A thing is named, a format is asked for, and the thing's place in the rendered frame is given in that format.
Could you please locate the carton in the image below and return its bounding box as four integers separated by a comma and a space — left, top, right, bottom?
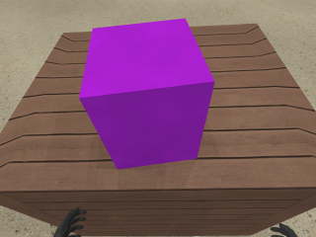
79, 18, 215, 170

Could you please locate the pedestal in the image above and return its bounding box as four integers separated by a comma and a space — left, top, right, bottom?
0, 23, 316, 236

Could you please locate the left robot hand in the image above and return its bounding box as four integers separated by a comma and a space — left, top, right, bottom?
53, 207, 87, 237

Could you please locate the right robot hand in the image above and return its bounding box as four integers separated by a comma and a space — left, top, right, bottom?
270, 223, 298, 237

